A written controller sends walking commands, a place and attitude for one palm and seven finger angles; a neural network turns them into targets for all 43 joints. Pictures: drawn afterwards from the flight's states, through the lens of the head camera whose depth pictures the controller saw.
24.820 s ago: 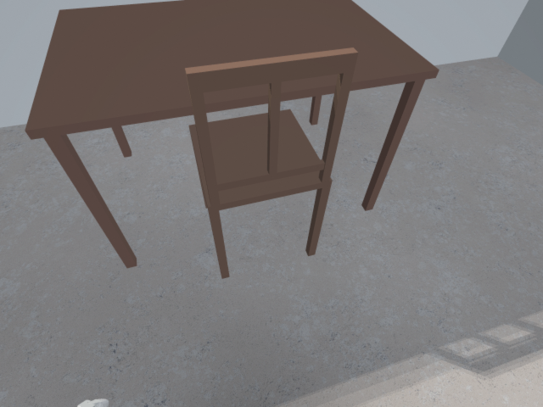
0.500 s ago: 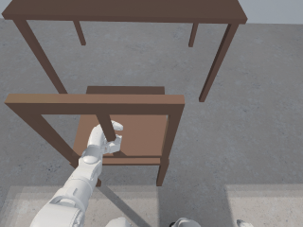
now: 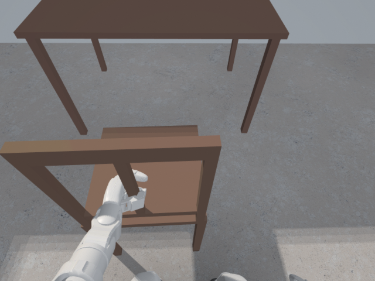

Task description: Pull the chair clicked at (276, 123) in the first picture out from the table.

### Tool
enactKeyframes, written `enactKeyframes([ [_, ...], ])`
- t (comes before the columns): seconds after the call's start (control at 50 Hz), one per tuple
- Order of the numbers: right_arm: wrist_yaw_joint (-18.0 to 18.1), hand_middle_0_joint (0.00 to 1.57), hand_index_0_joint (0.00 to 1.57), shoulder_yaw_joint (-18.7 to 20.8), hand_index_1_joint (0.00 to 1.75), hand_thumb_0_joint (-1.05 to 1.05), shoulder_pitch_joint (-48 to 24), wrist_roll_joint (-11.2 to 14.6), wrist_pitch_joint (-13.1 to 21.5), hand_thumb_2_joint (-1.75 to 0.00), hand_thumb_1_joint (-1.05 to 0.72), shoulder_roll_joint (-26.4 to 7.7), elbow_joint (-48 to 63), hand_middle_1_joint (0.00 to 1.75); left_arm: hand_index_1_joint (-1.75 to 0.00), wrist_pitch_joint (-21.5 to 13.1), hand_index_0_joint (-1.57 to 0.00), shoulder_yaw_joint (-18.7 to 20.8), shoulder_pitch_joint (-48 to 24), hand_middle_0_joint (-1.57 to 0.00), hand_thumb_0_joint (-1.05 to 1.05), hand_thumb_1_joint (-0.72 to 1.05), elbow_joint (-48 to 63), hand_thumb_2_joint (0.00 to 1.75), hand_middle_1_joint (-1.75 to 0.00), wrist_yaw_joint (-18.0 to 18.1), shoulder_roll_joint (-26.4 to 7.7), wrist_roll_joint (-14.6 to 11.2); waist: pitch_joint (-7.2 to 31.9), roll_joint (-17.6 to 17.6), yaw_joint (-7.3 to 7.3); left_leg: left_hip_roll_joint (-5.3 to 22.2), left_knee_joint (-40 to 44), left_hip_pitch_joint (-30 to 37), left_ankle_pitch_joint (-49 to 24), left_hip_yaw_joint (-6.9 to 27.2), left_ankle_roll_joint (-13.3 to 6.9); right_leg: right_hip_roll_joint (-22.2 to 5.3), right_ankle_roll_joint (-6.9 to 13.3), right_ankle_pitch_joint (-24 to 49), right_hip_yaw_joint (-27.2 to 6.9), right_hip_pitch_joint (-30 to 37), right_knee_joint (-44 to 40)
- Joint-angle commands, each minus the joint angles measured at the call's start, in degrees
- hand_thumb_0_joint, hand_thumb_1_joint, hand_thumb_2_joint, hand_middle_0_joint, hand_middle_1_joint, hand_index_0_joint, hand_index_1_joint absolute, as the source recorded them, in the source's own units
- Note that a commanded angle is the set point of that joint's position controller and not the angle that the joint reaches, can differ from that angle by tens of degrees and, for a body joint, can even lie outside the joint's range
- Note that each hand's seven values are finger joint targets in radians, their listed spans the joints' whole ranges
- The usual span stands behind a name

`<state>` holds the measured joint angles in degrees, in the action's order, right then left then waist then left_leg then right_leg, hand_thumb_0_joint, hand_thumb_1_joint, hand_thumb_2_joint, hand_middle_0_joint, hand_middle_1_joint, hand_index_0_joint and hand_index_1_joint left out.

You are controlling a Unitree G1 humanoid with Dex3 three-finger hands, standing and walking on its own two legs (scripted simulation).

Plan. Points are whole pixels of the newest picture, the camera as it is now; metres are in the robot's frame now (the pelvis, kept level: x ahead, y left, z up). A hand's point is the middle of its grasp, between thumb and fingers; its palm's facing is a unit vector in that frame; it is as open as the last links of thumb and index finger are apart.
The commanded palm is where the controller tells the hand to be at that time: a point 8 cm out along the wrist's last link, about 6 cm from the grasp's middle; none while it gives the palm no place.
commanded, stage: stop walking, hand still on the chair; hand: left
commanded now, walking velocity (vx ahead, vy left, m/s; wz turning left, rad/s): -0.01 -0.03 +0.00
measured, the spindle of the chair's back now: (132, 189) +0.33 +0.15 -0.06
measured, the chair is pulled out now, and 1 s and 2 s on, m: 0.60 0.62 0.62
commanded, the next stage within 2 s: open the thumb and straighten the fingers in 0.68 s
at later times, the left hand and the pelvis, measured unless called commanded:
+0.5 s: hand (139, 204) +0.29 +0.13 -0.06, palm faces +0.01 -0.99 -0.15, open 5.8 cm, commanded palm +0.27 +0.18 -0.04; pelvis +0.06 +0.00 +0.01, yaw -1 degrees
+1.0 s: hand (136, 202) +0.30 +0.13 -0.06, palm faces +0.00 -0.99 -0.12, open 7.4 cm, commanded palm +0.28 +0.19 -0.04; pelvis +0.07 +0.00 -0.01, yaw +1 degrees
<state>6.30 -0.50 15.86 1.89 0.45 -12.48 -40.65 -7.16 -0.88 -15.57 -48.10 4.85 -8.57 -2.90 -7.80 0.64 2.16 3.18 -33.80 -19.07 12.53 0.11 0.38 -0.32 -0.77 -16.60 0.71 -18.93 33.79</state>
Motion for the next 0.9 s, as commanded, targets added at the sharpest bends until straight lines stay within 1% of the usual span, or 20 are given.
enactKeyframes([
  [0.0, 0.1, 0.2, 0.2, 1.9, 0.3, 0.0, -3.8, -0.5, 3.5, -0.9, -0.9, -6.9, 6.3, 0.3, -1.45, -4.5, -0.5, 0.4, -15.4, -0.5, 0.0, 0.9, 14.9, 0.9, -1.45, -0.2, -6.7, 1.9, 13.3, 2.0, -1.25, 2.9, 9.9, 1.0, 19.1, 4.1, -3.2, -2.8, 1.1, -9.1, -5.5, 6.8, -11.5],
  [0.02, 0.1, 0.2, 0.2, 1.9, 0.3, 0.0, -3.8, -0.8, 3.7, -0.9, -0.9, -6.8, 6.1, 0.3, -1.45, -4.5, -0.5, 0.8, -14.5, -0.5, 0.0, 0.9, 14.9, 0.9, -1.45, -0.1, -7.2, 1.9, 13.3, -3.0, -0.95, 1.4, 6.9, 3.7, 15.8, 2.7, -2.1, -4.8, 1.9, -12.5, -8.9, 3.8, -14.8],
  [0.04, 0.1, 0.2, 0.2, 2.0, 0.3, 0.0, -4.0, -0.9, 4.0, -0.9, -0.9, -6.6, 5.6, 0.3, -1.45, -4.4, -0.5, 0.9, -14.2, -0.5, 0.0, 0.9, 15.4, 0.9, -1.45, 0.0, -7.4, 2.1, 13.2, -5.1, -0.63, 0.5, 4.6, 6.6, 12.8, 1.7, -1.4, -6.7, 2.6, -14.7, -10.6, 0.8, -17.0],
  [0.08, 0.0, 0.2, 0.2, 2.2, 0.3, 0.0, -3.9, -1.3, 4.5, -0.9, -0.9, -6.8, 4.7, 0.3, -1.45, -4.2, -0.5, 2.0, -10.5, -0.5, 0.0, 0.9, 16.2, 0.9, -1.45, 0.5, -8.4, 2.4, 12.8, -4.2, -0.49, 0.4, 4.6, 9.5, 10.6, 1.7, -1.1, -7.1, 2.8, -15.3, -10.2, -1.8, -17.9],
  [0.14, -0.2, 0.2, 0.2, 2.0, 0.3, 0.0, -5.7, -1.2, 5.1, -0.9, -0.9, -6.6, 5.7, 0.3, -1.45, -4.4, -0.5, 2.1, -6.5, -0.5, 0.0, 0.9, 19.5, 0.9, -1.45, 0.6, -7.7, 2.3, 14.7, -4.3, -0.95, 2.2, 7.8, 9.9, 2.4, 3.4, -1.5, -5.9, 2.2, -4.7, -8.1, 3.4, -14.8],
  [0.18, -0.1, 0.2, 0.2, 2.0, 0.3, 0.0, -6.3, -1.1, 5.0, -0.9, -0.9, -6.6, 5.9, 0.3, -1.45, -4.1, -0.5, 2.1, -2.1, -0.5, 0.0, 0.9, 19.1, 0.9, -1.45, 0.7, -7.6, 2.4, 14.1, -0.7, -1.26, 2.6, 9.4, 9.7, 2.3, 3.3, -1.7, -5.3, 1.7, -3.6, -7.1, 4.1, -14.5],
  [0.3, -0.2, 0.2, 0.2, 2.0, 0.3, 0.0, -7.9, -1.0, 4.8, -0.9, -0.9, -6.6, 7.5, 0.3, -1.45, -3.7, -0.5, 0.9, 3.7, -0.5, 0.0, 0.9, 24.4, 0.9, -1.45, 0.6, -6.5, 2.5, 17.5, 0.3, -1.6, 3.5, 9.6, 12.6, -10.5, 2.7, -1.4, -4.9, 1.9, 13.6, -5.2, 9.0, -10.7],
  [0.34, -0.2, 0.2, 0.2, 2.0, 0.3, 0.0, -8.3, -1.0, 4.5, -0.9, -0.9, -6.4, 8.2, 0.3, -1.45, -3.4, -0.5, 0.4, 5.3, -0.5, 0.0, 0.9, 25.9, 0.9, -1.45, 0.5, -6.0, 2.3, 18.6, -1.0, -1.51, 3.7, 9.3, 13.2, -13.3, 2.6, -1.2, -5.2, 1.9, 17.4, -4.7, 10.6, -10.2],
  [0.36, -0.1, 0.2, 0.2, 2.0, 0.3, 0.0, -8.2, -0.8, 4.5, -0.9, -0.9, -6.7, 8.0, 0.3, -1.45, -3.2, -0.5, 0.1, 6.4, -0.5, 0.0, 0.9, 26.5, 0.9, -1.45, 0.5, -6.4, 2.2, 18.1, 1.0, -1.3, 3.7, 9.6, 13.6, -14.7, 2.2, -1.3, -5.3, 1.8, 19.0, -4.3, 10.6, -10.2],
  [0.4, -0.2, 0.2, 0.2, 1.9, 0.3, 0.0, -8.7, -1.0, 4.0, -0.9, -0.9, -6.5, 8.7, 0.3, -1.45, -2.8, -0.5, 0.0, 8.3, -0.5, 0.0, 0.9, 27.1, 0.9, -1.45, 0.6, -5.8, 2.3, 18.3, 1.0, -1.58, 3.7, 9.3, 14.1, -16.2, 2.2, -1.1, -5.4, 1.9, 20.5, -4.2, 10.9, -9.9],
  [0.54, -0.1, 0.2, 0.2, 1.6, 0.3, 0.0, -9.1, -1.0, 2.7, -0.9, -0.9, -6.3, 10.0, 0.3, -1.45, -1.7, -0.5, -0.7, 10.8, -0.5, 0.0, 0.9, 29.9, 0.9, -1.45, 0.7, -5.4, 2.1, 17.7, 1.1, -1.62, 3.6, 9.8, 14.0, -14.9, 2.2, -0.9, -5.4, 2.0, 19.6, -3.9, 11.1, -10.9],
  [0.56, 0.0, 0.2, 0.2, 1.5, 0.3, 0.0, -8.8, -0.8, 2.5, -0.9, -0.9, -6.4, 9.8, 0.3, -1.45, -1.4, -0.5, -1.1, 11.4, -0.5, 0.0, 0.9, 29.9, 0.9, -1.45, 0.6, -5.7, 1.7, 16.6, 2.5, -1.42, 3.4, 10.3, 13.6, -14.1, 2.0, -1.1, -5.5, 1.9, 18.8, -3.7, 10.5, -11.7],
  [0.74, 0.0, 0.2, 0.2, 1.1, 0.3, 0.0, -9.3, -0.9, 1.3, -0.9, -0.9, -6.2, 10.2, 0.3, -1.45, -1.0, -0.5, -1.0, 11.4, -0.5, 0.0, 0.9, 29.2, 0.9, -1.45, 0.9, -5.4, 1.8, 16.4, 0.9, -1.64, 3.1, 10.4, 12.9, -11.0, 2.3, -1.1, -5.7, 2.1, 16.6, -4.1, 10.3, -12.5],
  [0.76, 0.2, 0.2, 0.2, 1.3, 0.3, 0.0, -8.6, -0.7, 1.3, -0.9, -0.9, -6.4, 9.9, 0.3, -1.45, -1.1, -0.5, 0.3, 13.0, -0.5, 0.0, 0.9, 29.7, 0.9, -1.45, 1.0, -7.2, 1.6, 16.2, 1.6, -1.54, 3.2, 10.7, 12.7, -11.3, 2.3, -1.3, -5.6, 1.9, 16.4, -3.5, 10.5, -12.8],
  [0.78, -1.8, 0.2, 0.2, 2.0, 0.3, 0.0, -8.5, 1.9, 2.0, -0.9, -0.9, -8.2, 10.1, 0.3, -1.45, 1.3, -0.5, -3.6, 17.5, -0.5, 0.0, 0.78, 24.2, 0.84, -1.45, -0.4, -0.3, -1.9, 13.6, -5.9, 2.43, 0.5, 8.7, 5.3, -3.9, -0.2, -0.8, -3.7, 1.1, 10.6, 2.2, 5.2, -8.7],
  [0.8, -2.6, 0.2, 0.2, 2.3, 0.3, 0.0, -9.3, 1.9, 2.6, -0.9, -0.9, -8.8, 10.8, 0.3, -1.45, 0.5, -0.5, 0.1, 14.1, -0.5, 0.0, 0.66, 29.3, 0.78, -1.45, -1.1, -4.4, -2.4, 14.6, -6.9, 0.75, 0.0, 7.3, 2.2, -1.3, -0.3, -1.0, -3.3, 1.0, 8.7, 2.1, 3.6, -7.1],
  [0.82, -2.9, 0.2, 0.2, 2.8, 0.3, 0.0, -10.0, 1.7, 3.5, -0.9, -0.9, -8.5, 11.6, 0.3, -1.45, -0.2, -0.5, 1.6, 14.7, -0.5, 0.0, 0.54, 32.9, 0.73, -1.45, -1.5, -6.6, -2.4, 17.0, -3.4, 0.22, -0.6, 5.9, 1.5, 0.4, -0.7, -1.2, -3.3, 1.0, 6.5, 1.6, 2.8, -6.1],
  [0.84, -3.2, 0.2, 0.2, 2.8, 0.3, 0.0, -10.4, 1.4, 4.5, -0.9, -0.9, -8.0, 12.5, 0.3, -1.45, -0.3, -0.5, 1.0, 17.1, -0.5, 0.0, 0.42, 35.6, 0.67, -1.45, -2.1, -6.1, -2.2, 17.6, 0.4, -0.41, -1.0, 4.7, 0.7, 1.5, -1.2, -1.1, -3.4, 1.2, 4.9, 1.4, 1.6, -5.1],
  [0.86, -3.5, 0.2, 0.2, 2.8, 0.3, 0.0, -10.0, 1.4, 4.9, -0.9, -0.9, -8.1, 12.7, 0.3, -1.45, 0.1, -0.5, 1.2, 18.5, -0.5, 0.0, 0.3, 37.1, 0.61, -1.45, -2.1, -7.1, -2.0, 17.5, 1.4, -0.31, -1.0, 4.0, -0.3, 1.9, -0.9, -1.1, -3.2, 1.6, 4.2, 1.4, 1.0, -4.1],
  [0.88, -3.6, 0.2, 0.2, 2.6, 0.3, 0.0, -10.0, 1.3, 5.4, -0.9, -0.9, -7.9, 13.2, 0.3, -1.45, 0.3, -0.5, -0.5, 17.9, -0.5, 0.0, 0.17, 39.1, 0.55, -1.45, -2.2, -5.5, -1.6, 17.7, 1.2, 0.07, -1.1, 2.9, -1.1, 1.9, -0.8, -1.2, -3.1, 1.5, 4.0, 1.6, -0.7, -2.9],
])
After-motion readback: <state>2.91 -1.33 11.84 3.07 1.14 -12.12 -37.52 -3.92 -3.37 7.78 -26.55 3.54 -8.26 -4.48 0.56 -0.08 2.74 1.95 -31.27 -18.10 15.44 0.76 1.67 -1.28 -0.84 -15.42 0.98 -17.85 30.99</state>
